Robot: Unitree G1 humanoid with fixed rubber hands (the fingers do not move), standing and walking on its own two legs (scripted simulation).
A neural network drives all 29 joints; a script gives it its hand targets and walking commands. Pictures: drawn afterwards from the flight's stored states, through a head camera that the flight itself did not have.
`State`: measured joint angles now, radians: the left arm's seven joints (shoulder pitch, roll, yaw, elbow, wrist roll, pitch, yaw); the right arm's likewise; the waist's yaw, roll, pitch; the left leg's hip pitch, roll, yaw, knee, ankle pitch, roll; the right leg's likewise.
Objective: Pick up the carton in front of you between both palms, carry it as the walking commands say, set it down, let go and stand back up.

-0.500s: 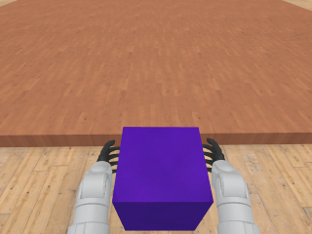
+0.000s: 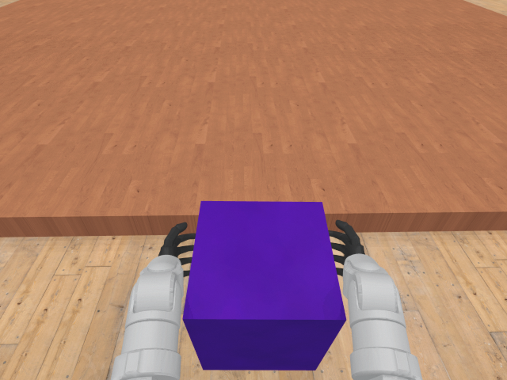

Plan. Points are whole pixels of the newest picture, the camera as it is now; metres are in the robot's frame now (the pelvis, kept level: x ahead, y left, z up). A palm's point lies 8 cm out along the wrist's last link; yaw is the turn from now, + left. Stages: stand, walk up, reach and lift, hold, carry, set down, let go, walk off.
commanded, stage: hold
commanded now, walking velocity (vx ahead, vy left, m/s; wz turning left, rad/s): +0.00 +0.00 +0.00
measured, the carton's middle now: (260, 289) +0.29 +0.00 -0.02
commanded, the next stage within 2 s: carry in 0.36 s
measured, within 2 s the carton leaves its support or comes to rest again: neither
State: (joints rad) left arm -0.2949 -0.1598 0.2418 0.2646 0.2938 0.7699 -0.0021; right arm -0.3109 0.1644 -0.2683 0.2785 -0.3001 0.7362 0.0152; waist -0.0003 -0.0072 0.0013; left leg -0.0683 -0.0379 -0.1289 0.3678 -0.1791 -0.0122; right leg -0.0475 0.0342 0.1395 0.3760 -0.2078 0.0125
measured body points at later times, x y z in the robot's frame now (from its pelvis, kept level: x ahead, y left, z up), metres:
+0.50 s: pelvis +0.02 -0.01 -0.01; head -0.02 -0.01 +0.44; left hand +0.32 +0.14 +0.05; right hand +0.32 -0.16 +0.05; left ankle +0.02 +0.13 -0.74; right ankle +0.01 -0.14 -0.74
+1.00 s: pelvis +0.22 -0.03 +0.00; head +0.22 -0.03 +0.45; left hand +0.51 +0.10 +0.08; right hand +0.48 -0.20 +0.08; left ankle +0.14 +0.08 -0.75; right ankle +0.26 -0.14 -0.71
